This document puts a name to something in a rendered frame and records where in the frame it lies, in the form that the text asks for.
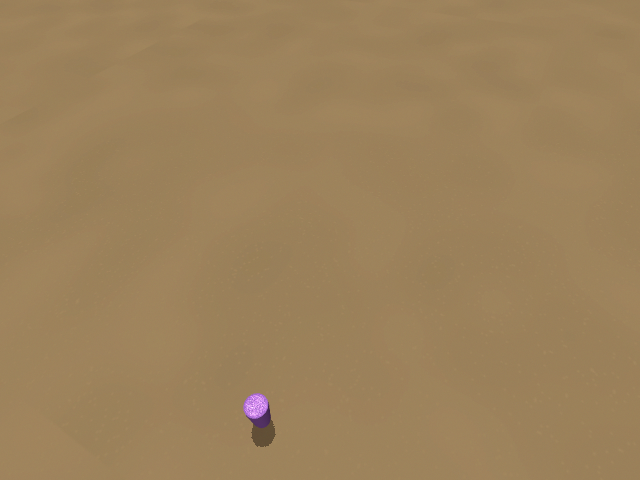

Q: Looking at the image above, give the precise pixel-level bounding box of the cup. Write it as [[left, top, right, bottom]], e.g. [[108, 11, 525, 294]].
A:
[[243, 393, 271, 428]]

